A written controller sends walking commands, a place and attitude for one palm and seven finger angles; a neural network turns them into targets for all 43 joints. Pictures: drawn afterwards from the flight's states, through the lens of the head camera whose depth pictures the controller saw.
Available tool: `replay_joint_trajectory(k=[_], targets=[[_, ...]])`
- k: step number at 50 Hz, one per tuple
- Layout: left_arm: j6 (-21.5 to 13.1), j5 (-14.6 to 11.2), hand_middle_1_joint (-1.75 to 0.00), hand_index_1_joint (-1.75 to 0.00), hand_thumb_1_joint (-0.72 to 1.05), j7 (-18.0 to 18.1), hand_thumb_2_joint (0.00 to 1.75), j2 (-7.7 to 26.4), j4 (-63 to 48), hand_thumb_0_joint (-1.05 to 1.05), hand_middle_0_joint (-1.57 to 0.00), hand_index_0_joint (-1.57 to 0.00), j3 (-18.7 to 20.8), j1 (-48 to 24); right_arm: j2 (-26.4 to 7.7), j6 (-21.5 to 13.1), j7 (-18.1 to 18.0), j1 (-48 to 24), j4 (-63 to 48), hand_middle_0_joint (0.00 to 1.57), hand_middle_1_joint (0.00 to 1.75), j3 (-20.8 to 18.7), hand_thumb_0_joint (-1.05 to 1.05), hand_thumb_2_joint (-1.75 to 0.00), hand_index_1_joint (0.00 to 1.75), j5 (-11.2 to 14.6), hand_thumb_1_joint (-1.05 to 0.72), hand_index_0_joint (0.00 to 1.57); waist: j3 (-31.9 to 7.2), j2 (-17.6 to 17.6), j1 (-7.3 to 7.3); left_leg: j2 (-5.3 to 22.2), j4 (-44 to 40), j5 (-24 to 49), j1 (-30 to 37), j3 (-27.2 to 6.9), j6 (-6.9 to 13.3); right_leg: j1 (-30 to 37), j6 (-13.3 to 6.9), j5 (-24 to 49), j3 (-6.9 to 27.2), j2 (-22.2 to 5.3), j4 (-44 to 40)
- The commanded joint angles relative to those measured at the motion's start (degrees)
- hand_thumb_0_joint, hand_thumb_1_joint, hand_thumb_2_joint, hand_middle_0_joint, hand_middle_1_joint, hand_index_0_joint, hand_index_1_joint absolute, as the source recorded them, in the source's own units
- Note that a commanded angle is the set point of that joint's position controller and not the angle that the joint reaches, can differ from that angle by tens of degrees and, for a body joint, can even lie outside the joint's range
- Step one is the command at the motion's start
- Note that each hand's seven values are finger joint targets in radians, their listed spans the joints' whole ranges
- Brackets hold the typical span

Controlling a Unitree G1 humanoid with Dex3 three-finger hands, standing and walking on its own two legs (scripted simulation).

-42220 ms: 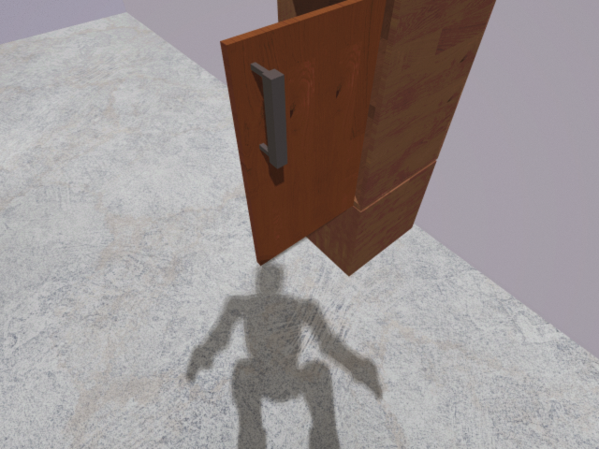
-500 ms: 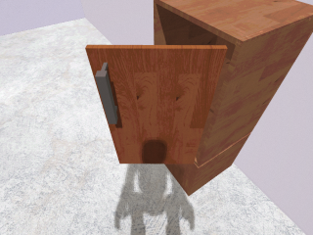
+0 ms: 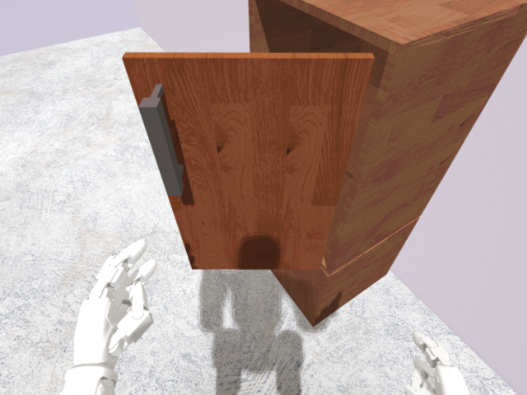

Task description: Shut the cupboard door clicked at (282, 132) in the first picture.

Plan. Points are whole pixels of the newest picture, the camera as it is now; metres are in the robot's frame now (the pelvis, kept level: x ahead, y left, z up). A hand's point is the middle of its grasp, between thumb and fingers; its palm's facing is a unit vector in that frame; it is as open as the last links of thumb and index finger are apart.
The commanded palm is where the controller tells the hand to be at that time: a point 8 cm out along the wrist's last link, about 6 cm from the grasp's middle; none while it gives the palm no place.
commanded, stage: raise the hand and make a fist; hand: left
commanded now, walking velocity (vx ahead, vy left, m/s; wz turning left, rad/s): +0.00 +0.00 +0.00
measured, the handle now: (167, 143) +0.47 +0.17 +0.15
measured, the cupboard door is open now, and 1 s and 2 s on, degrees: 57 57 57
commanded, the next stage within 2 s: bring the fist close to the handle in 1.64 s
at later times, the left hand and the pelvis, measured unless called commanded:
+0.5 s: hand (130, 354) +0.18 +0.18 +0.04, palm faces -0.10 -1.00 +0.00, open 4.4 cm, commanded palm +0.15 +0.25 +0.06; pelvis -0.03 +0.02 -0.02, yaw +0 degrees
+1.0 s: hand (52, 307) +0.20 +0.24 +0.13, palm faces +0.10 -0.99 -0.05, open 3.1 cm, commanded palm +0.17 +0.28 +0.13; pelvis -0.01 +0.04 +0.00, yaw +1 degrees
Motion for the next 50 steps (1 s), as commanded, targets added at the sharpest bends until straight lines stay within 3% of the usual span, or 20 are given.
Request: replay_joint_trajectory(k=[1,3,5,9,11,13,15,18,19,21,23,24,26,29,31,35,39,40,44,50], targets=[[-8.44,-1.06,-0.58,-0.58,0.90,-11.50,0.90,8.39,-4.64,0.00,-0.46,-0.46,7.79,26.85,-4.75,-1.01,2.16,-5.89,-14.72,0.20,0.30,-2.65,0.00,-0.90,0.30,0.05,-0.90,0.20,-7.18,-5.23,8.88,-2.34,6.06,13.45,-9.35,-0.24,-1.15,8.91,4.24,35.42,8.19,-5.96,1.27],[-5.78,-1.00,-0.62,-0.62,0.90,-10.79,0.90,10.49,-14.72,0.00,-0.49,-0.49,8.41,20.74,-4.31,0.61,1.47,-7.93,-18.54,0.20,0.30,-1.98,0.00,-0.90,0.30,0.25,-0.90,0.20,-7.25,4.74,8.41,-2.74,6.46,12.14,-8.82,0.70,-0.21,5.51,3.27,26.51,8.72,-5.17,0.81],[-4.77,-1.12,-0.66,-0.66,0.90,-7.53,0.90,10.66,-22.85,0.00,-0.53,-0.53,7.92,12.05,-4.03,1.63,0.60,-6.50,-20.13,0.20,0.30,-1.46,0.00,-0.90,0.30,-0.16,-0.90,0.20,-5.86,7.85,5.30,-1.93,7.88,9.34,-8.56,-0.60,0.56,-0.88,2.89,17.04,8.06,-3.59,0.40],[-11.53,-1.15,-0.74,-0.74,0.90,-3.92,0.90,8.54,-39.94,0.00,-0.60,-0.60,1.39,-7.51,-4.81,0.62,-0.80,-3.03,-20.15,0.20,0.30,-0.59,0.00,-0.90,0.30,-0.52,-0.90,0.20,-7.49,7.29,-1.46,0.45,12.33,6.20,-5.11,-4.41,1.97,-12.37,1.77,8.01,4.48,-0.33,2.97],[-13.01,-1.30,-0.78,-0.78,0.90,-5.21,0.90,5.43,-38.67,0.00,-0.64,-0.64,-3.65,-4.78,-5.42,-0.49,-1.46,-2.18,-19.22,0.20,0.30,-0.25,0.00,-0.90,0.30,-0.17,-0.90,0.20,-8.08,5.95,-2.06,1.24,12.60,4.76,-4.58,-5.50,2.19,-14.14,1.42,5.43,2.96,0.39,3.50],[-11.10,-1.53,-0.82,-0.82,0.90,-7.52,0.90,6.02,-35.52,0.00,-0.68,-0.68,-5.25,-4.76,-6.17,-0.86,-2.24,-1.17,-18.93,0.20,0.30,0.18,0.00,-0.90,0.30,0.38,-0.90,0.20,-7.27,3.40,-2.96,1.65,12.55,2.30,-6.10,-6.07,2.39,-13.82,1.80,2.90,2.72,0.69,2.45],[-4.38,-1.15,-0.86,-0.86,0.90,-9.67,0.90,7.46,-28.69,0.00,-0.71,-0.71,-5.03,-0.78,-6.37,-0.31,-2.84,-0.82,-19.30,0.20,0.30,0.75,0.00,-0.90,0.30,1.43,-0.90,0.20,-5.43,1.49,-2.07,1.43,11.16,0.30,-8.42,-5.98,2.46,-11.24,2.16,0.25,3.72,0.22,-0.50],[10.01,0.24,-0.92,-0.92,0.90,-10.42,0.90,11.24,-23.68,0.00,-0.77,-0.77,-0.39,9.33,-5.76,2.41,-3.23,-1.75,-22.17,0.20,0.30,0.74,0.00,-0.90,0.30,2.99,-0.90,0.20,-6.94,-1.26,2.81,1.03,6.32,1.34,-7.79,-4.91,2.28,-3.68,2.69,-0.75,4.76,-1.17,-4.58],[14.54,0.38,-0.94,-0.94,0.90,-9.64,0.90,13.27,-22.66,0.00,-0.79,-0.79,3.10,11.72,-5.21,3.46,-3.22,-3.40,-23.00,0.20,0.30,0.97,0.00,-0.90,0.30,3.20,-0.90,0.20,-8.31,-0.44,5.41,0.65,4.90,2.50,-7.27,-4.76,2.20,-0.53,2.42,0.58,4.30,-1.20,-4.18],[19.27,-1.57,-0.98,-0.98,0.90,-6.59,0.90,14.31,-29.97,0.00,-0.82,-0.82,7.31,10.08,-3.65,5.06,-3.49,-5.12,-24.78,0.20,0.30,1.73,0.00,-0.90,0.30,3.05,-0.90,0.20,-9.55,-1.24,6.94,0.53,2.72,4.18,-5.49,-4.32,1.60,3.41,2.70,2.44,3.14,-1.71,-4.28],[19.27,-3.85,-1.02,-1.02,0.90,-2.07,0.90,12.97,-33.85,0.00,-0.86,-0.86,10.29,7.97,-2.49,5.38,-3.74,-5.28,-24.47,0.20,0.30,2.49,0.00,-0.90,0.30,2.58,-0.90,0.20,-6.90,-1.50,7.05,0.90,1.31,5.00,-4.54,-4.58,1.08,3.46,2.55,3.93,1.65,-1.08,-4.70],[17.68,-4.58,-1.04,-1.04,0.90,0.21,0.90,13.32,-35.24,0.00,-0.88,-0.88,11.97,6.99,-2.48,5.14,-3.87,-5.57,-24.01,0.20,0.30,2.79,0.00,-0.90,0.30,2.14,-0.90,0.20,-5.80,-1.24,7.48,1.13,0.73,5.62,-4.35,-5.14,0.94,3.67,2.09,4.96,0.72,-0.42,-4.26],[13.19,-4.37,-1.08,-1.08,0.90,2.62,0.90,11.75,-36.87,0.00,-0.92,-0.92,10.93,5.65,-2.63,3.79,-3.45,-3.05,-23.25,0.20,0.30,2.73,0.00,-0.90,0.30,1.80,-0.90,0.20,-4.33,-0.18,6.24,1.61,-0.51,6.07,-3.28,-5.42,0.68,1.19,1.73,5.83,-0.84,0.39,-3.36],[6.56,-2.20,-1.14,-1.14,0.90,1.61,0.90,9.86,-39.19,0.00,-0.97,-0.97,3.90,1.33,-4.40,1.17,-2.60,-1.25,-21.92,0.20,0.30,2.85,0.00,-0.90,0.30,1.09,-0.90,0.20,-3.24,3.45,3.12,1.84,0.14,5.71,-1.92,-5.91,0.95,-2.82,1.54,5.39,-1.11,0.60,-2.05],[5.30,-1.91,-1.18,-1.18,0.90,-1.37,0.90,7.84,-36.70,0.00,-1.01,-1.01,-0.62,1.45,-5.23,-0.43,-2.38,-0.23,-20.89,0.20,0.30,2.72,0.00,-0.90,0.30,1.50,-0.90,0.20,-2.62,4.81,1.58,1.99,-0.37,3.09,-1.20,-6.65,0.88,-3.92,1.52,3.11,-1.00,0.47,-2.62],[9.66,-1.17,-1.26,-1.26,0.90,-5.06,0.90,10.56,-34.67,0.00,-1.08,-1.08,-0.53,2.74,-6.58,-2.09,-3.04,0.49,-20.54,0.20,0.30,1.97,0.00,-0.90,0.30,2.70,-0.90,0.20,-4.00,2.90,1.83,2.29,-2.83,0.16,0.44,-8.13,1.38,-1.19,1.76,2.29,-0.67,-0.09,-5.07],[15.25,-0.97,-1.34,-1.34,0.90,-1.88,0.90,17.38,-36.52,0.00,-1.15,-1.15,9.26,1.94,-5.95,-1.01,-3.80,-0.96,-20.30,0.20,0.30,2.20,0.00,-0.90,0.30,2.49,-0.90,0.20,-4.11,4.22,5.06,2.34,-6.22,2.75,2.87,-8.54,0.89,3.17,1.37,5.77,-1.73,0.09,-5.75],[15.67,-1.57,-1.36,-1.36,0.90,-1.05,0.90,15.25,-38.60,0.00,-1.17,-1.17,8.42,0.82,-5.27,-0.67,-3.81,-1.56,-21.00,0.20,0.30,2.65,0.00,-0.90,0.30,2.60,-0.90,0.20,-3.35,4.84,5.04,2.49,-7.20,3.63,3.88,-8.32,0.56,3.74,1.33,6.52,-2.34,0.02,-5.88],[16.05,-3.35,-1.44,-1.44,0.90,0.99,0.90,14.75,-40.68,0.00,-1.24,-1.24,9.74,-3.35,-5.01,-0.31,-3.38,-1.35,-20.32,0.20,0.30,3.50,0.00,-0.90,0.30,2.39,-0.90,0.20,-3.16,6.43,5.10,2.68,-7.66,11.16,7.53,-7.64,-0.32,5.97,1.09,12.58,-2.73,0.62,-6.87],[22.24,-2.71,-1.50,-1.50,0.90,-4.91,0.90,10.90,-34.15,0.00,-1.30,-1.30,2.49,-7.38,-6.07,-0.39,-3.19,-0.97,-18.63,0.20,0.30,3.94,0.00,-0.90,0.30,3.40,-0.90,0.20,1.51,3.93,2.95,2.77,-9.26,11.13,9.20,-7.25,0.47,7.20,1.58,13.94,-2.05,0.35,-11.06]])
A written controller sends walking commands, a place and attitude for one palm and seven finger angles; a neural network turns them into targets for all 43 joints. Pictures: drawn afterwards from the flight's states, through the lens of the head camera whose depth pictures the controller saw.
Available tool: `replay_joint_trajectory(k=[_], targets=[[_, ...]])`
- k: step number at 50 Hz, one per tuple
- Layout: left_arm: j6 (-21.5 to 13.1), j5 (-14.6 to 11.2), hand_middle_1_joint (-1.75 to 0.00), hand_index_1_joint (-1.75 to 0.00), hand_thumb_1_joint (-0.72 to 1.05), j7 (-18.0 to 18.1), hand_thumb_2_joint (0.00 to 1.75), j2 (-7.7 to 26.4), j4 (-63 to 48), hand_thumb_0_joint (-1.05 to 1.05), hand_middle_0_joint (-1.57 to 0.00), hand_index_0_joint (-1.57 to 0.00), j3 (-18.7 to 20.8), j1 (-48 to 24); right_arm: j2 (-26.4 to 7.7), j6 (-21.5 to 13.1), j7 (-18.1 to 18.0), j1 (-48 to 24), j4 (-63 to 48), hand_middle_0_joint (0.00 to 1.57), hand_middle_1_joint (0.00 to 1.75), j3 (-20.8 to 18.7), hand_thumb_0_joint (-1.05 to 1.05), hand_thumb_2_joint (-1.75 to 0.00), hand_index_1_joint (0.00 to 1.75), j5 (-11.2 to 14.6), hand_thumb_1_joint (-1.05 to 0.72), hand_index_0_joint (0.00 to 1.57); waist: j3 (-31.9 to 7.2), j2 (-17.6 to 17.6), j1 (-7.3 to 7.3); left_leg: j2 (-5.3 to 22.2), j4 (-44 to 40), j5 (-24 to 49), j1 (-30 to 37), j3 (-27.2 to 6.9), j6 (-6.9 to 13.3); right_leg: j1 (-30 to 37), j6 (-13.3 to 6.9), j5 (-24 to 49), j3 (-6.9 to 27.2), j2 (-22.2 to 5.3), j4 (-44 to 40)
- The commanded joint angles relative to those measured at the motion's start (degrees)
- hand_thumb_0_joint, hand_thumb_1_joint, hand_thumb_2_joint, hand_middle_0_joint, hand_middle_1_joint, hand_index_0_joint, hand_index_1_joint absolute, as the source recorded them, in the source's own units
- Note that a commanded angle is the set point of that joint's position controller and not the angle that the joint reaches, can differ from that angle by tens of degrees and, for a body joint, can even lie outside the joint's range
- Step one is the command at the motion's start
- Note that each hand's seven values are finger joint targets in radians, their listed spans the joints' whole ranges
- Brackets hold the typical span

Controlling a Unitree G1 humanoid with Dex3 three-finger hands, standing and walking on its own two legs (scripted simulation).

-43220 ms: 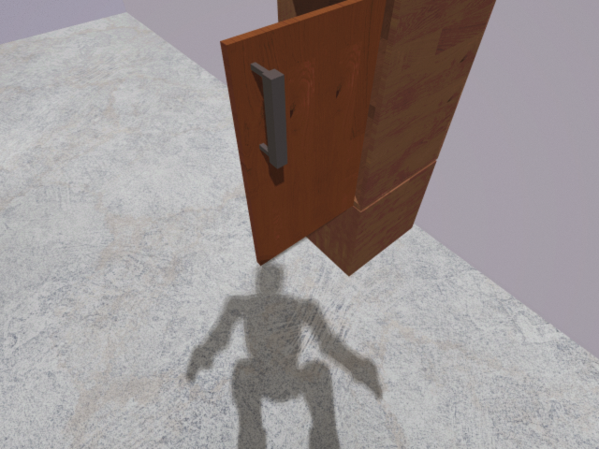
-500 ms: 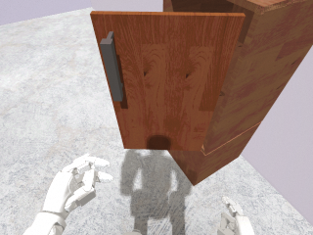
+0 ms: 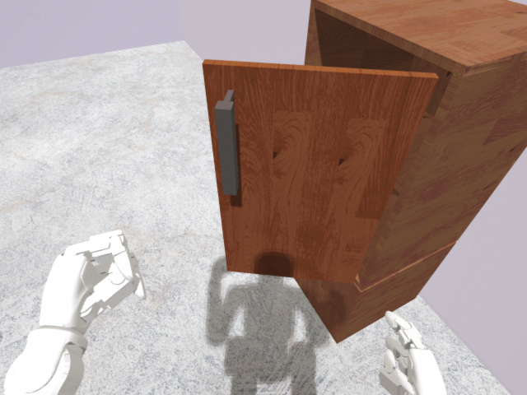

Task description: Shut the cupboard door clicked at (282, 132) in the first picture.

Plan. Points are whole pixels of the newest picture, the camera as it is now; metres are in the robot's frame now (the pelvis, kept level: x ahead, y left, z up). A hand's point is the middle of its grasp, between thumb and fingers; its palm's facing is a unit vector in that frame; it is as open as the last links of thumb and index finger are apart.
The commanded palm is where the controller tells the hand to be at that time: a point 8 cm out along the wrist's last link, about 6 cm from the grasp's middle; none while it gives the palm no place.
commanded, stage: raise the hand and make a fist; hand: left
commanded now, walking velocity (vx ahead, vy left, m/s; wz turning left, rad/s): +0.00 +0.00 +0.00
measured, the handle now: (230, 144) +0.48 +0.11 +0.15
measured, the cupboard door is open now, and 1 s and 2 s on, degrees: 57 57 57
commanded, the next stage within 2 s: bring the fist close to the handle in 0.64 s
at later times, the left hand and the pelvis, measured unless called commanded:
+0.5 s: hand (153, 272) +0.23 +0.17 +0.13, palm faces -0.04 -1.00 -0.03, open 3.1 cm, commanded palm +0.20 +0.22 +0.15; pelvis +0.00 -0.02 +0.02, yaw +0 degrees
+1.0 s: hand (167, 245) +0.25 +0.15 +0.16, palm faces +0.02 -1.00 -0.05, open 3.1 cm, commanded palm +0.23 +0.20 +0.15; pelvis -0.01 -0.03 +0.02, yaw +0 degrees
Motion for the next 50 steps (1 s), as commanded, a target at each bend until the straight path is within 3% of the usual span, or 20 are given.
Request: replay_joint_trajectory(k=[1,4,5,9,12,15,18,20,23,24,27,28,29,30,33,37,39,43,45,50], targets=[[2.23,0.40,-1.50,-1.50,0.90,-4.69,0.90,4.40,-9.39,0.00,-1.30,-1.30,-1.68,-9.70,-8.15,-2.75,-0.94,-3.49,-7.30,0.20,0.30,-3.20,0.00,-0.90,0.30,0.77,-0.90,0.20,-0.59,0.76,-1.56,3.28,-12.42,11.08,6.12,-5.29,-2.33,0.36,-1.14,11.40,-0.51,0.44,-7.80],[5.42,0.73,-1.50,-1.50,0.90,-4.92,0.90,9.89,-11.24,0.00,-1.30,-1.30,3.49,-12.44,-8.27,-2.31,-1.59,-4.60,-7.48,0.20,0.30,-2.82,0.00,-0.90,0.30,0.58,-0.90,0.20,-2.53,0.38,-0.22,2.93,-13.71,12.54,7.87,-5.26,-1.97,3.60,-1.34,12.56,-0.10,0.23,-9.32],[5.79,0.45,-1.50,-1.50,0.90,-4.73,0.90,9.95,-12.83,0.00,-1.30,-1.30,4.45,-14.11,-7.70,-2.14,-1.69,-5.16,-7.81,0.20,0.30,-2.56,0.00,-0.90,0.30,0.47,-0.90,0.20,-4.37,0.86,0.12,2.74,-14.21,13.72,9.04,-5.06,-2.01,4.71,-1.36,13.31,-0.33,0.06,-9.48],[4.67,-1.17,-1.50,-1.50,0.90,-2.89,0.90,13.36,-14.52,0.00,-1.30,-1.30,10.46,-17.53,-7.09,-2.04,-1.57,-6.09,-6.98,0.20,0.30,-2.05,0.00,-0.90,0.30,0.08,-0.90,0.20,-6.54,0.89,1.24,2.60,-15.14,18.20,11.81,-4.84,-2.62,7.42,-1.47,16.13,-0.67,0.50,-10.33],[4.95,-2.36,-1.50,-1.50,0.90,-3.56,0.90,10.13,-11.33,0.00,-1.30,-1.30,8.36,-19.70,-6.83,-2.53,-1.38,-6.65,-5.70,0.20,0.30,-1.80,0.00,-0.90,0.30,0.52,-0.90,0.20,-4.43,1.70,0.55,2.51,-15.79,18.76,12.66,-4.50,-2.85,7.20,-1.41,17.31,-0.89,0.47,-11.40],[8.09,-2.54,-1.50,-1.50,0.90,-6.13,0.90,5.30,-5.30,0.00,-1.30,-1.30,3.53,-15.94,-7.27,-2.81,-1.10,-6.83,-5.29,0.20,0.30,-2.23,0.00,-0.90,0.30,1.20,-0.90,0.20,-1.12,0.07,0.18,2.27,-15.93,16.57,11.41,-3.78,-2.32,6.55,-1.24,16.58,-0.07,0.04,-13.05],[11.38,-1.90,-1.50,-1.50,0.90,-7.90,0.90,5.92,-4.71,0.00,-1.30,-1.30,2.74,-13.82,-7.85,-2.28,-1.08,-6.88,-5.96,0.20,0.30,-2.56,0.00,-0.90,0.30,1.46,-0.90,0.20,-0.01,-2.02,0.34,2.19,-16.31,15.29,10.38,-3.45,-1.80,7.02,-0.98,16.29,0.26,-0.27,-13.80],[11.81,-1.55,-1.50,-1.50,0.90,-7.54,0.90,7.91,-7.18,0.00,-1.30,-1.30,4.93,-13.14,-7.80,-1.93,-1.03,-7.55,-6.87,0.20,0.30,-2.80,0.00,-0.90,0.30,1.20,-0.90,0.20,-2.15,-3.39,0.96,1.89,-15.94,16.48,10.43,-2.92,-1.39,8.84,-0.79,17.32,1.21,-0.73,-14.08],[8.92,-1.35,-1.50,-1.50,0.90,-4.89,0.90,11.45,-13.42,0.00,-1.30,-1.30,9.43,-16.55,-7.19,-1.83,-1.04,-7.90,-7.55,0.20,0.30,-2.71,0.00,-0.90,0.30,0.44,-0.90,0.20,-5.59,-0.70,1.76,1.62,-16.13,18.10,12.46,-2.73,-1.68,9.58,-0.93,17.65,0.78,-0.37,-13.24],[7.21,-1.15,-1.50,-1.50,0.90,-3.42,0.90,14.03,-14.66,0.00,-1.30,-1.30,11.68,-16.80,-7.36,-1.86,-1.01,-7.80,-6.97,0.20,0.30,-2.74,0.00,-0.90,0.30,0.11,-0.90,0.20,-5.44,-1.73,1.83,1.72,-15.83,17.98,12.02,-2.75,-1.71,9.78,-0.91,17.05,1.28,-0.40,-13.49],[3.13,-0.76,-1.50,-1.50,0.90,-1.40,0.90,10.20,-14.55,0.00,-1.30,-1.30,9.13,-18.62,-6.44,-2.47,-0.70,-7.12,-6.12,0.20,0.30,-2.47,0.00,-0.90,0.30,0.06,-0.90,0.20,-3.83,3.51,0.99,1.68,-16.32,16.77,12.95,-2.47,-2.12,7.85,-1.18,15.13,0.70,-0.02,-13.31],[2.33,-0.64,-1.50,-1.50,0.90,-1.39,0.90,9.25,-13.39,0.00,-1.30,-1.30,7.84,-18.84,-6.55,-2.76,-0.67,-6.85,-5.65,0.20,0.30,-2.43,0.00,-0.90,0.30,0.17,-0.90,0.20,-2.44,3.71,0.30,1.68,-16.39,15.50,12.93,-2.48,-2.13,6.95,-1.11,14.13,0.71,0.04,-13.67],[2.32,-0.50,-1.50,-1.50,0.90,-1.42,0.90,9.90,-11.32,0.00,-1.30,-1.30,8.15,-17.79,-7.01,-2.89,-0.71,-6.73,-5.03,0.20,0.30,-2.54,0.00,-0.90,0.30,0.05,-0.90,0.20,-1.45,2.81,0.30,1.86,-16.32,13.97,11.88,-2.60,-1.97,6.80,-1.08,12.61,1.17,-0.13,-14.38],[2.63,-0.53,-1.50,-1.50,0.90,-2.17,0.90,7.56,-9.84,0.00,-1.30,-1.30,5.53,-17.47,-6.91,-3.04,-0.73,-6.93,-4.91,0.20,0.30,-2.41,0.00,-0.90,0.30,0.25,-0.90,0.20,-0.08,2.26,-0.29,1.80,-16.46,12.83,11.41,-2.54,-1.78,6.43,-0.99,11.68,1.41,-0.33,-14.86],[5.20,-0.58,-1.50,-1.50,0.90,-4.80,0.90,6.63,-6.98,0.00,-1.30,-1.30,2.94,-15.60,-7.62,-3.21,-1.18,-6.83,-4.88,0.20,0.30,-2.80,0.00,-0.90,0.30,0.77,-0.90,0.20,0.44,0.45,-0.46,1.64,-16.19,11.07,10.83,-2.31,-1.35,6.51,-0.63,10.33,2.39,-0.72,-16.08],[8.05,-1.11,-1.50,-1.50,0.90,-6.22,0.90,8.83,-6.84,0.00,-1.30,-1.30,5.01,-15.40,-7.87,-2.94,-1.63,-7.91,-5.64,0.20,0.30,-2.78,0.00,-0.90,0.30,0.83,-0.90,0.20,0.66,-3.10,0.19,1.49,-15.88,9.59,9.41,-2.18,-1.06,7.05,-0.06,6.42,4.05,-1.57,-17.68],[7.01,-1.18,-1.50,-1.50,0.90,-4.99,0.90,10.66,-9.14,0.00,-1.30,-1.30,6.36,-21.43,-7.96,-3.09,-1.96,-8.43,-5.29,0.20,0.30,-2.80,0.00,-0.90,0.30,0.64,-0.90,0.20,-0.63,-3.39,-0.25,1.57,-15.54,10.00,10.34,-2.37,-1.03,7.03,0.02,5.83,4.43,-1.60,-17.65],[3.33,-0.77,-1.50,-1.50,0.90,-1.88,0.90,7.44,-9.43,0.00,-1.30,-1.30,4.53,-27.37,-7.02,-4.20,-1.83,-8.06,-4.27,0.20,0.30,-2.40,0.00,-0.90,0.30,0.26,-0.90,0.20,-2.62,-0.34,-0.61,1.46,-16.33,10.60,12.76,-2.66,-1.22,6.46,-0.32,7.47,2.50,-0.85,-15.96],[2.65,-0.09,-1.50,-1.50,0.90,-1.13,0.90,7.94,-6.01,0.00,-1.30,-1.30,4.64,-27.42,-7.06,-4.36,-1.62,-7.56,-3.22,0.20,0.30,-2.41,0.00,-0.90,0.30,0.19,-0.90,0.20,-1.93,-1.05,-0.76,1.51,-16.14,10.77,11.87,-2.53,-1.22,6.55,-0.28,8.33,2.92,-1.05,-15.94],[5.90,1.50,-1.50,-1.50,0.90,-2.54,0.90,7.15,1.86,0.00,-1.30,-1.30,1.99,-29.06,-7.47,-3.12,-1.41,-7.71,-2.84,0.20,0.30,-2.50,0.00,-0.90,0.30,0.76,-0.90,0.20,-0.52,-0.92,-0.73,1.43,-16.32,10.93,10.36,-1.73,-1.18,7.31,-0.26,9.34,3.95,-1.75,-16.61]])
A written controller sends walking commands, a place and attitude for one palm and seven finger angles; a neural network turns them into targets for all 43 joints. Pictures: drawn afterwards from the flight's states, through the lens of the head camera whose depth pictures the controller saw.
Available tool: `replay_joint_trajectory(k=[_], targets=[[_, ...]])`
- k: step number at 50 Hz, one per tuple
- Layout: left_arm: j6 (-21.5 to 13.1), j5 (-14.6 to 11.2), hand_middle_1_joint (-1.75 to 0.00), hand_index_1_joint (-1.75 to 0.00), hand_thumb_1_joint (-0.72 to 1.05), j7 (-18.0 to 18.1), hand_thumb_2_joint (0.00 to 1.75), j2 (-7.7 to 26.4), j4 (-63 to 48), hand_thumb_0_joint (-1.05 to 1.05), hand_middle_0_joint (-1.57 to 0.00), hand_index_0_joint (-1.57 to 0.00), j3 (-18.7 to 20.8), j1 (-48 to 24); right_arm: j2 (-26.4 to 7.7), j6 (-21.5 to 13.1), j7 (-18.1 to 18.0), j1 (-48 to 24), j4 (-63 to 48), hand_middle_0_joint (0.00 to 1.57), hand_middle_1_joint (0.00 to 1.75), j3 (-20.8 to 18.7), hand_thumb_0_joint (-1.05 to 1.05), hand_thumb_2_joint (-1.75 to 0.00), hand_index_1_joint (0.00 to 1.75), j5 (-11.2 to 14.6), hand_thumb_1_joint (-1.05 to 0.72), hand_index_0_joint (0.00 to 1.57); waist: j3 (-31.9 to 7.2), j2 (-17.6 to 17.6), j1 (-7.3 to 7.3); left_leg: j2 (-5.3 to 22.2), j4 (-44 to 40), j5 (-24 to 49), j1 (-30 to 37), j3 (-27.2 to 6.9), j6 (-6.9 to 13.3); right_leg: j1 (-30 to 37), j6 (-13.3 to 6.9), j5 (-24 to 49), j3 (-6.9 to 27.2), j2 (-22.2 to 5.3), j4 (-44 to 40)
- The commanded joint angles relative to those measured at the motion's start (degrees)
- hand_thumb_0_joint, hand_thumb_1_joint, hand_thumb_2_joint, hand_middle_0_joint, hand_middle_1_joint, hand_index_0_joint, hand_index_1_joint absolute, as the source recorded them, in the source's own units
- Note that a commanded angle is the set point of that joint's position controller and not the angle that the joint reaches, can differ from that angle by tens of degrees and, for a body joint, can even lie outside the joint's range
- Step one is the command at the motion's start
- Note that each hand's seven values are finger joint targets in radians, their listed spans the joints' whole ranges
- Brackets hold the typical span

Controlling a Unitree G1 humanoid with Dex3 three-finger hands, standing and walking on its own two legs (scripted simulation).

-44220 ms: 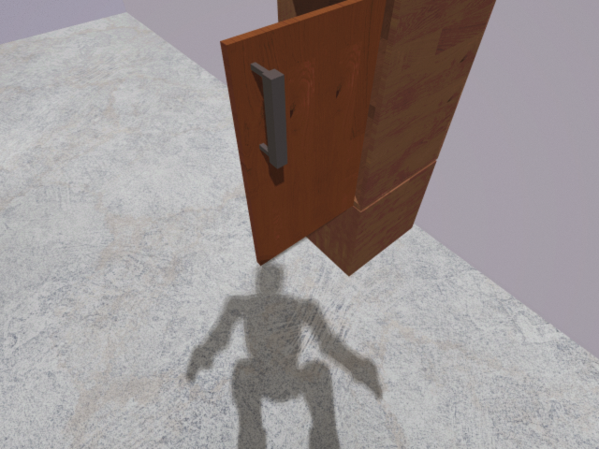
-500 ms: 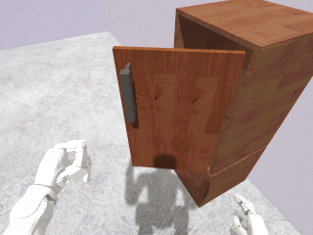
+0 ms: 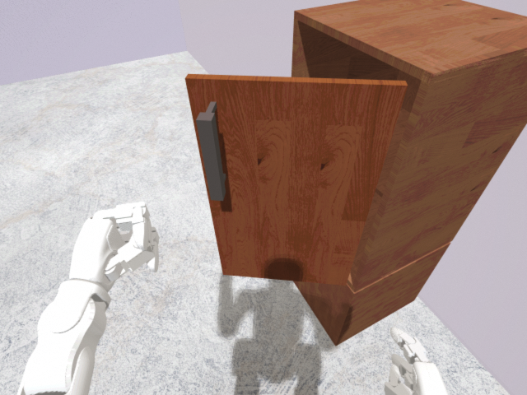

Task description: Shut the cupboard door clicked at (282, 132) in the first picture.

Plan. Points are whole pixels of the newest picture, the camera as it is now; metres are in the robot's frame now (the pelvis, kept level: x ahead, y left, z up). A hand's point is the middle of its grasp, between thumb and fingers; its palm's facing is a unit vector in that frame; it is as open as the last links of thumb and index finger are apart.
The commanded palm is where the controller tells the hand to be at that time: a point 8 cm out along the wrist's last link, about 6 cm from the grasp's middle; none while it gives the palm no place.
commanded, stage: bring the fist close to the handle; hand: left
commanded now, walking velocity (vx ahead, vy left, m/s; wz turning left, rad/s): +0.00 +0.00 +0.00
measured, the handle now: (215, 153) +0.49 +0.14 +0.13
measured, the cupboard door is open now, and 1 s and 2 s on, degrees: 57 57 46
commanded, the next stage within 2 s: push the door shut along its arc in 1.14 s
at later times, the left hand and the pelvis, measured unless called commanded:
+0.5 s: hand (193, 215) +0.33 +0.14 +0.13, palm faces -0.05 -1.00 -0.02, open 3.1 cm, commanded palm +0.32 +0.19 +0.14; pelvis +0.01 +0.01 +0.00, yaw -1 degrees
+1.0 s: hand (213, 193) +0.38 +0.12 +0.13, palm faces +0.01 -1.00 -0.01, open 3.1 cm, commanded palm +0.35 +0.17 +0.14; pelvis +0.02 +0.00 +0.00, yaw -3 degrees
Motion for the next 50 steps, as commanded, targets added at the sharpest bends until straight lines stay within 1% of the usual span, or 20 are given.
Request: replay_joint_trajectory(k=[1,3,4,8,9,15,18,22,24,27,29,30,35,38,39,41,44,47,49,50], targets=[[-0.42,0.23,-1.50,-1.50,0.90,-1.11,0.90,6.74,-6.29,0.00,-1.30,-1.30,1.68,-15.21,-6.36,-2.59,-0.58,-7.11,-9.51,0.20,0.30,-2.97,0.00,-0.90,0.30,0.42,-0.90,0.20,-4.10,-1.83,-0.51,0.66,-5.85,5.43,1.31,-0.83,1.02,-1.13,1.87,5.25,4.53,-2.51,-8.28],[0.61,0.13,-1.50,-1.50,0.90,-1.05,0.90,7.03,-6.47,0.00,-1.30,-1.30,1.59,-19.34,-6.55,-2.20,-0.69,-7.50,-9.71,0.20,0.30,-2.95,0.00,-0.90,0.30,0.47,-0.90,0.20,-5.41,-1.70,-0.64,0.65,-5.93,6.02,2.02,-0.94,1.03,-0.80,1.86,6.06,4.28,-2.44,-8.10],[0.70,-0.24,-1.50,-1.50,0.90,-0.67,0.90,8.04,-6.07,0.00,-1.30,-1.30,2.98,-19.41,-6.63,-2.21,-0.72,-7.56,-9.83,0.20,0.30,-3.08,0.00,-0.90,0.30,0.33,-0.90,0.20,-5.82,-4.16,-0.26,0.82,-5.68,6.68,1.54,-1.16,1.04,0.03,1.96,6.56,4.62,-2.60,-8.17],[-1.28,0.10,-1.50,-1.50,0.90,1.25,0.90,6.06,-9.39,0.00,-1.30,-1.30,2.31,-22.51,-5.93,-2.22,-0.19,-7.44,-10.22,0.20,0.30,-3.11,0.00,-0.90,0.30,-0.11,-0.90,0.20,-11.41,-2.14,0.17,0.76,-5.67,11.34,4.98,-0.73,0.84,1.38,1.77,13.33,3.02,-2.09,-5.60],[-1.88,0.39,-1.50,-1.50,0.90,2.21,0.90,8.57,-8.77,0.00,-1.30,-1.30,4.55,-22.67,-6.20,-2.02,-0.11,-6.98,-9.72,0.20,0.30,-3.22,0.00,-0.90,0.30,-0.26,-0.90,0.20,-11.36,-3.37,0.33,0.94,-5.58,12.17,4.70,-0.97,0.79,1.83,1.64,14.07,2.89,-2.03,-5.35],[-1.18,2.58,-1.50,-1.50,0.90,3.58,0.90,3.88,-4.58,0.00,-1.30,-1.30,-0.42,-23.55,-5.95,-0.39,0.91,-6.67,-9.50,0.20,0.30,-3.37,0.00,-0.90,0.30,-0.15,-0.90,0.20,-8.75,-1.58,-0.38,1.06,-5.69,13.71,4.75,-0.32,0.62,0.27,1.39,16.58,2.55,-2.01,-4.87],[0.32,3.08,-1.50,-1.50,0.90,3.93,0.90,2.82,-5.03,0.00,-1.30,-1.30,-1.85,-25.93,-6.04,0.74,0.97,-6.51,-9.70,0.20,0.30,-3.55,0.00,-0.90,0.30,0.00,-0.90,0.20,-10.16,-0.94,-0.82,1.19,-5.54,14.86,6.13,-0.43,0.46,0.31,1.19,17.48,2.17,-1.78,-4.57],[0.62,3.23,-1.50,-1.50,0.90,5.18,0.90,2.04,-4.54,0.00,-1.30,-1.30,-2.75,-31.50,-6.08,1.83,0.83,-6.68,-9.55,0.20,0.30,-3.50,0.00,-0.90,0.30,-0.22,-0.90,0.20,-10.70,-3.53,-1.61,1.29,-5.53,13.77,6.48,-0.86,0.50,-0.35,1.37,16.09,1.94,-1.61,-4.77],[0.08,3.50,-1.50,-1.50,0.90,6.54,0.90,4.10,-3.45,0.00,-1.30,-1.30,-0.76,-33.08,-6.35,2.45,0.71,-6.64,-9.07,0.20,0.30,-3.55,0.00,-0.90,0.30,-0.43,-0.90,0.20,-10.53,-5.51,-1.48,1.40,-5.51,13.33,6.19,-0.97,0.64,-0.28,1.36,15.18,2.19,-1.50,-5.05],[-0.18,4.23,-1.50,-1.50,0.90,7.65,0.90,1.77,-0.64,0.00,-1.30,-1.30,-2.85,-37.88,-5.87,3.32,0.78,-6.91,-8.60,0.20,0.30,-3.38,0.00,-0.90,0.30,-0.36,-0.90,0.20,-10.71,-3.27,-2.17,1.31,-5.54,13.01,6.69,-0.78,0.43,-1.22,1.22,14.70,2.13,-1.54,-4.77],[0.13,4.94,-1.50,-1.50,0.90,8.69,0.90,3.14,3.07,0.00,-1.30,-1.30,-1.82,-39.90,-6.15,4.20,0.79,-6.52,-7.90,0.20,0.30,-3.40,0.00,-0.90,0.30,-0.43,-0.90,0.20,-9.77,-3.47,-2.25,1.42,-5.76,12.02,6.09,-1.12,0.31,-1.72,1.10,13.16,2.11,-1.48,-5.06],[0.16,5.20,-1.50,-1.50,0.90,8.69,0.90,0.65,2.86,0.00,-1.30,-1.30,-4.15,-41.37,-5.81,4.47,0.95,-6.82,-8.24,0.20,0.30,-3.34,0.00,-0.90,0.30,-0.42,-0.90,0.20,-10.84,-1.39,-2.30,1.27,-5.75,12.65,6.70,-0.89,0.27,-1.57,0.97,13.86,2.14,-1.62,-4.77],[0.64,5.54,-1.50,-1.50,0.90,9.34,0.90,-1.59,7.60,0.00,-1.30,-1.30,-5.79,-44.62,-5.77,5.83,1.31,-6.00,-8.13,0.20,0.30,-3.72,0.00,-0.90,0.30,-0.45,-0.90,0.20,-13.51,-2.23,-2.72,1.49,-4.81,16.06,7.81,-0.93,0.09,-1.07,0.90,17.58,1.80,-1.53,-4.03],[0.27,5.47,-1.50,-1.50,0.90,9.90,0.90,-1.22,9.85,0.00,-1.30,-1.30,-4.32,-44.79,-5.87,6.41,1.44,-5.41,-8.18,0.20,0.30,-4.09,0.00,-0.90,0.30,-0.57,-0.90,0.20,-14.49,-4.05,-2.09,1.53,-4.60,16.85,7.57,-0.64,0.06,-0.53,0.91,18.79,1.84,-1.37,-3.81],[0.09,5.49,-1.50,-1.50,0.90,10.31,0.90,1.56,11.20,0.00,-1.30,-1.30,-1.61,-43.05,-6.36,6.76,1.43,-5.16,-8.17,0.20,0.30,-4.17,0.00,-0.90,0.30,-0.70,-0.90,0.20,-14.77,-5.92,-1.35,1.58,-4.75,17.08,6.63,-0.68,0.06,0.73,0.89,19.05,1.93,-1.35,-3.89],[-0.54,5.54,-1.50,-1.50,0.90,10.61,0.90,0.70,10.09,0.00,-1.30,-1.30,-1.96,-44.21,-5.94,7.23,1.63,-5.60,-8.85,0.20,0.30,-4.13,0.00,-0.90,0.30,-0.70,-0.90,0.20,-15.22,-5.09,-1.18,1.31,-4.89,17.39,6.43,0.10,0.15,1.44,1.00,20.32,2.24,-1.63,-3.73],[-1.22,6.12,-1.50,-1.50,0.90,11.32,0.90,3.10,11.58,0.00,-1.30,-1.30,0.21,-42.69,-6.12,8.01,1.68,-5.45,-8.98,0.20,0.30,-4.19,0.00,-0.90,0.30,-0.74,-0.90,0.20,-13.71,-6.36,-0.65,1.47,-5.23,16.78,5.19,0.51,0.29,2.11,1.16,20.29,2.61,-1.65,-4.19],[-2.80,6.43,-1.50,-1.50,0.90,11.09,0.90,3.21,7.73,0.00,-1.30,-1.30,-0.39,-44.15,-5.72,8.20,1.83,-6.09,-9.69,0.20,0.30,-4.24,0.00,-0.90,0.30,-0.63,-0.90,0.20,-14.72,-3.13,-0.74,1.29,-5.44,16.91,6.09,1.19,0.38,2.97,0.98,21.12,3.29,-1.75,-4.28],[-3.29,6.39,-1.50,-1.50,0.90,10.67,0.90,3.37,7.59,0.00,-1.30,-1.30,-0.79,-44.06,-5.92,8.22,1.74,-5.82,-9.64,0.20,0.30,-4.39,0.00,-0.90,0.30,-0.47,-0.90,0.20,-14.52,-3.66,-1.29,1.44,-5.13,16.77,6.53,1.20,0.55,2.70,1.14,21.07,3.33,-1.63,-4.66],[-3.52,6.13,-1.50,-1.50,0.90,10.13,0.90,1.57,6.77,0.00,-1.30,-1.30,-2.58,-44.63,-5.67,8.10,1.73,-6.07,-9.78,0.20,0.30,-4.31,0.00,-0.90,0.30,-0.41,-0.90,0.20,-14.17,-1.90,-1.49,1.33,-5.25,16.51,6.73,1.26,0.56,2.35,1.11,21.09,3.44,-1.64,-4.73]])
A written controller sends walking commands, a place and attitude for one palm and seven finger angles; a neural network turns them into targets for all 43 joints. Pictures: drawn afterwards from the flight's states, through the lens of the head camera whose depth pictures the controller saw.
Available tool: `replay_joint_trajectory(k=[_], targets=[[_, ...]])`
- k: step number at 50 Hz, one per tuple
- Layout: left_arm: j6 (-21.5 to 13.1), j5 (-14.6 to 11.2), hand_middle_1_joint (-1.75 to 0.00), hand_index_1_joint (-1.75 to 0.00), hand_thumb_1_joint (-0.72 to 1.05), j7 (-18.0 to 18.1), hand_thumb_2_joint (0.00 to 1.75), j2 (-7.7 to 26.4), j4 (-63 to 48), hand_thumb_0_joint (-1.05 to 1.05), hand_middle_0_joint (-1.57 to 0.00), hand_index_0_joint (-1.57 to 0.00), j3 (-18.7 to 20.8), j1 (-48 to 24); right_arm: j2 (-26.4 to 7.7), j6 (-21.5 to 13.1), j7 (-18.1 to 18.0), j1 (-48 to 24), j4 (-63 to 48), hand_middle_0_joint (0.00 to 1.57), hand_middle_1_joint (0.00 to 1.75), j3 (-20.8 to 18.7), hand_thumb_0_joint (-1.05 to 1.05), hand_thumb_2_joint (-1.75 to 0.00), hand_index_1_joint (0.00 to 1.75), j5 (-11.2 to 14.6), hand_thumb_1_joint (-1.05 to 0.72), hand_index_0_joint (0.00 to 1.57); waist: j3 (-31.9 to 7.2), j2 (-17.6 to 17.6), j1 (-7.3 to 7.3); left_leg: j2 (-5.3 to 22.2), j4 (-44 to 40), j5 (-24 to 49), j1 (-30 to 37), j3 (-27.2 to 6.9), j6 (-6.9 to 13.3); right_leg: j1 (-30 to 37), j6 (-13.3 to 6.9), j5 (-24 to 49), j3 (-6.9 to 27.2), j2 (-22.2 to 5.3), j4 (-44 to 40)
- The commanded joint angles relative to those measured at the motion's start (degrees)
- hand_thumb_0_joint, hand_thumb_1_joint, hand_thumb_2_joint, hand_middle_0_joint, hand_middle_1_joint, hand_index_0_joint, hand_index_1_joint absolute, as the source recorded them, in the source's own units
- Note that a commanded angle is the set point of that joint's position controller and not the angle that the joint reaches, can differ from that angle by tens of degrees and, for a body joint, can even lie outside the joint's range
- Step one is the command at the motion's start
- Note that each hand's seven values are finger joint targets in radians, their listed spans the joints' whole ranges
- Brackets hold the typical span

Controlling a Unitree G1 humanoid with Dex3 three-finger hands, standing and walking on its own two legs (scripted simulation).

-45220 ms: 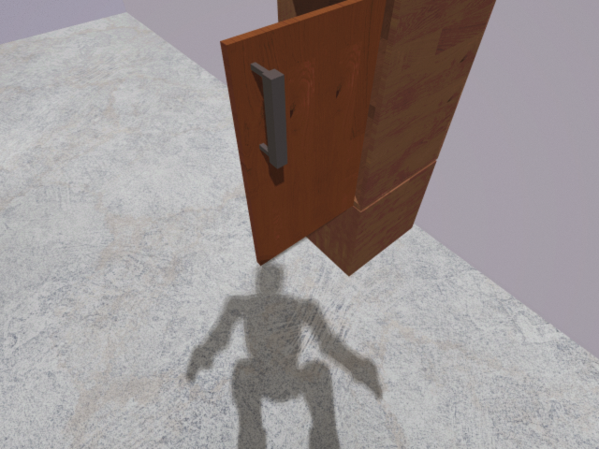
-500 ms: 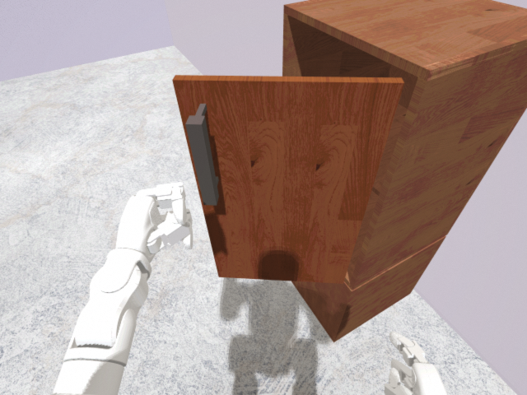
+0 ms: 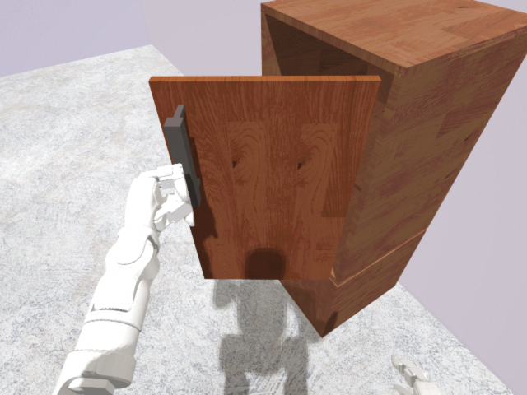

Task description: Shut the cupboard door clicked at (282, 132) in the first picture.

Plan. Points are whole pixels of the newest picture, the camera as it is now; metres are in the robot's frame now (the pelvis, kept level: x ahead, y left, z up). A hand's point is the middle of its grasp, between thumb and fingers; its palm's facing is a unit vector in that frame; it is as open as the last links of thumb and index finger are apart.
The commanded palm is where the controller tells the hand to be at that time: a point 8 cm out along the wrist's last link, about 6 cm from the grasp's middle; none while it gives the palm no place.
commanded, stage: bring the fist close to the handle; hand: left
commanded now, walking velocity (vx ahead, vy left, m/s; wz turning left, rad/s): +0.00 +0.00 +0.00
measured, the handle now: (187, 158) +0.47 +0.16 +0.13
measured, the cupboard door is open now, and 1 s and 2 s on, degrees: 57 46 36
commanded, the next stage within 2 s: push the door shut along its arc in 0.14 s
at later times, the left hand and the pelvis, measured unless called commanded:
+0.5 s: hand (189, 188) +0.38 +0.13 +0.14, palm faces -0.01 -1.00 -0.03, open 3.1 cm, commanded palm +0.36 +0.19 +0.13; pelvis -0.01 -0.01 +0.00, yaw +1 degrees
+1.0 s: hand (195, 165) +0.44 +0.14 +0.14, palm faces -0.13 -0.99 -0.03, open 3.2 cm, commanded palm +0.44 +0.17 +0.13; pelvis -0.01 +0.01 -0.01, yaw +2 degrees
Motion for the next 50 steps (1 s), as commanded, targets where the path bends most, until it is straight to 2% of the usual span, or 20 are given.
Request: replay_joint_trajectory(k=[1,4,8,9,13,14,17,19,22,25,26,29,33,34,36,38,40,41,46,50], targets=[[-5.48,-0.41,-1.50,-1.50,0.90,-1.27,0.90,6.86,-15.48,0.00,-1.30,-1.30,1.45,-22.32,-6.29,-3.32,-0.64,-6.77,-9.30,0.20,0.30,-2.64,0.00,-0.90,0.30,0.20,-0.90,0.20,-13.13,-1.54,0.65,1.07,-3.07,15.96,6.63,-1.68,0.45,3.05,1.03,20.64,0.56,-1.70,-4.79],[-5.00,-1.05,-1.50,-1.50,0.90,-2.32,0.90,7.73,-13.13,0.00,-1.30,-1.30,1.79,-22.15,-6.87,-3.26,-1.18,-6.52,-8.79,0.20,0.30,-2.77,0.00,-0.90,0.30,0.33,-0.90,0.20,-11.27,-2.64,-0.13,0.92,-3.08,13.70,6.07,-1.85,0.64,2.12,1.28,18.41,0.72,-1.70,-5.87],[-4.14,-1.69,-1.50,-1.50,0.90,-3.08,0.90,5.29,-11.49,0.00,-1.30,-1.30,-0.17,-22.75,-6.70,-3.31,-1.46,-6.74,-8.64,0.20,0.30,-2.63,0.00,-0.90,0.30,0.55,-0.90,0.20,-10.62,-2.59,-0.32,0.58,-3.48,10.80,5.84,-2.17,0.60,0.62,1.28,14.79,0.59,-1.66,-6.58],[-3.98,-1.58,-1.50,-1.50,0.90,-2.75,0.90,6.58,-10.43,0.00,-1.30,-1.30,0.73,-23.82,-7.04,-3.21,-1.65,-6.54,-8.44,0.20,0.30,-2.72,0.00,-0.90,0.30,0.43,-0.90,0.20,-10.21,-4.39,-0.74,0.59,-3.38,10.31,5.66,-2.18,0.79,0.61,1.55,14.02,0.77,-1.81,-7.04],[-4.48,-1.47,-1.50,-1.50,0.90,-2.09,0.90,7.07,-9.92,0.00,-1.30,-1.30,1.49,-26.49,-6.69,-3.29,-1.67,-6.98,-8.56,0.20,0.30,-2.45,0.00,-0.90,0.30,0.27,-0.90,0.20,-11.01,-3.89,-0.32,0.39,-3.69,9.62,5.47,-2.26,0.79,0.58,1.47,12.91,1.04,-1.91,-6.92],[-4.91,-1.20,-1.50,-1.50,0.90,-1.93,0.90,9.66,-8.79,0.00,-1.30,-1.30,3.14,-27.02,-7.12,-3.10,-1.84,-6.60,-8.14,0.20,0.30,-2.51,0.00,-0.90,0.30,0.19,-0.90,0.20,-10.89,-5.16,-0.48,0.55,-3.62,9.05,5.01,-2.22,0.85,0.79,1.65,12.04,1.24,-1.99,-7.19],[-6.38,-0.78,-1.50,-1.50,0.90,-2.20,0.90,11.05,-6.47,0.00,-1.30,-1.30,3.64,-32.52,-6.82,-2.94,-1.96,-6.72,-7.68,0.20,0.30,-2.19,0.00,-0.90,0.30,0.15,-0.90,0.20,-10.71,-3.48,-0.98,0.43,-3.53,8.87,4.84,-2.24,0.92,0.32,1.43,12.15,1.71,-2.06,-6.99],[-7.21,-0.61,-1.50,-1.50,0.90,-2.87,0.90,13.87,-4.11,0.00,-1.30,-1.30,5.21,-34.40,-7.31,-2.58,-2.12,-6.03,-7.30,0.20,0.30,-2.20,0.00,-0.90,0.30,0.05,-0.90,0.20,-12.00,-2.58,-0.90,0.40,-3.48,9.08,4.56,-2.24,0.86,1.23,1.36,12.38,1.96,-2.18,-6.75],[-7.86,-1.44,-1.50,-1.50,0.90,-5.13,0.90,12.64,-0.05,0.00,-1.30,-1.30,4.64,-34.62,-7.09,-2.66,-2.10,-5.82,-7.38,0.20,0.30,-2.18,0.00,-0.90,0.30,0.31,-0.90,0.20,-13.36,-1.68,-0.75,0.22,-3.17,10.97,4.55,-2.04,0.78,2.16,1.13,15.75,1.95,-2.16,-6.14],[-7.50,-2.25,-1.50,-1.50,0.90,-7.56,0.90,14.16,6.94,0.00,-1.30,-1.30,5.48,-36.05,-7.87,-2.19,-2.20,-4.57,-6.82,0.20,0.30,-2.27,0.00,-0.90,0.30,0.61,-0.90,0.20,-11.17,-3.92,-1.67,0.21,-2.83,9.37,1.74,-1.95,0.84,1.20,1.57,14.84,2.50,-2.42,-6.64],[-7.62,-2.30,-1.50,-1.50,0.90,-8.39,0.90,12.82,8.23,0.00,-1.30,-1.30,4.19,-37.28,-7.80,-2.20,-2.12,-4.23,-6.76,0.20,0.30,-2.33,0.00,-0.90,0.30,0.72,-0.90,0.20,-10.84,-4.05,-2.02,0.17,-2.93,9.17,1.76,-2.04,0.83,0.50,1.48,14.57,2.15,-2.33,-6.55],[-8.76,-2.80,-1.50,-1.50,0.90,-10.07,0.90,12.30,9.85,0.00,-1.30,-1.30,3.76,-38.71,-8.35,-2.57,-1.93,-2.92,-6.94,0.20,0.30,-2.89,0.00,-0.90,0.30,0.61,-0.90,0.20,-13.08,-2.78,-1.99,0.09,-2.25,11.21,2.93,-2.22,0.94,0.18,1.20,16.69,1.67,-2.08,-5.68],[-10.70,-2.61,-1.50,-1.50,0.90,-11.06,0.90,10.64,11.62,0.00,-1.30,-1.30,1.52,-45.96,-8.54,-3.02,-1.72,-0.84,-5.73,0.20,0.30,-3.39,0.00,-0.90,0.30,0.65,-0.90,0.20,-14.54,-2.03,-3.77,0.30,-1.58,12.01,4.70,-3.12,0.91,-3.26,0.92,16.23,0.60,-1.48,-4.62],[-11.15,-2.53,-1.50,-1.50,0.90,-11.00,0.90,11.47,12.75,0.00,-1.30,-1.30,1.94,-47.32,-8.94,-3.06,-1.75,0.01,-5.27,0.20,0.30,-3.48,0.00,-0.90,0.30,0.43,-0.90,0.20,-14.38,-4.14,-4.22,0.35,-1.47,12.07,4.37,-3.28,1.09,-3.24,1.08,15.98,0.47,-1.41,-4.71],[-12.11,-2.46,-1.50,-1.50,0.90,-11.40,0.90,11.90,13.75,0.00,-1.30,-1.30,2.17,-49.47,-9.09,-3.24,-1.62,0.71,-4.80,0.20,0.30,-3.70,0.00,-0.90,0.30,0.41,-0.90,0.20,-15.92,-3.18,-4.32,0.34,-1.33,12.04,4.79,-3.47,1.06,-3.92,0.95,15.71,0.55,-1.31,-4.20],[-12.78,-2.31,-1.50,-1.50,0.90,-11.99,0.90,10.16,16.57,0.00,-1.30,-1.30,0.11,-53.40,-9.07,-3.44,-1.55,1.17,-4.03,0.20,0.30,-3.61,0.00,-0.90,0.30,0.47,-0.90,0.20,-14.74,-2.17,-5.48,0.31,-1.08,10.47,4.83,-3.64,1.04,-6.48,0.96,13.65,0.40,-1.23,-4.37],[-13.63,-1.85,-1.50,-1.50,0.90,-12.09,0.90,13.20,19.50,0.00,-1.30,-1.30,1.96,-55.74,-9.68,-3.39,-1.62,2.31,-3.24,0.20,0.30,-3.72,0.00,-0.90,0.30,0.31,-0.90,0.20,-14.88,-2.32,-5.58,0.52,-1.24,9.84,4.24,-4.26,0.98,-7.10,0.79,12.16,0.23,-1.16,-3.98],[-13.91,-1.77,-1.50,-1.50,0.90,-12.39,0.90,11.30,21.23,0.00,-1.30,-1.30,0.26,-57.56,-9.53,-3.55,-1.55,2.46,-2.98,0.20,0.30,-3.63,0.00,-0.90,0.30,0.35,-0.90,0.20,-14.61,-1.45,-6.13,0.40,-1.08,9.61,4.45,-4.44,0.92,-8.31,0.70,11.66,0.11,-1.09,-3.70],[-16.04,-1.67,-1.50,-1.50,0.90,-13.61,0.90,9.53,27.60,0.00,-1.30,-1.30,-1.14,-63.31,-10.10,-4.60,-1.14,5.01,-1.21,0.20,0.30,-3.94,0.00,-0.90,0.30,-0.13,-0.90,0.20,-16.39,0.81,-7.28,0.86,-0.39,10.00,6.64,-6.06,0.26,-12.87,0.29,9.71,-0.78,-0.80,-2.23],[-17.39,-1.83,-1.50,-1.50,0.90,-14.70,0.90,9.26,32.22,0.00,-1.30,-1.30,-1.61,-66.81,-10.85,-5.01,-0.91,6.90,-0.20,0.20,0.30,-4.09,0.00,-0.90,0.30,-0.43,-0.90,0.20,-16.91,-1.07,-8.57,1.22,0.41,10.28,5.89,-6.66,0.12,-15.30,0.37,9.36,-1.00,-0.57,-1.17]])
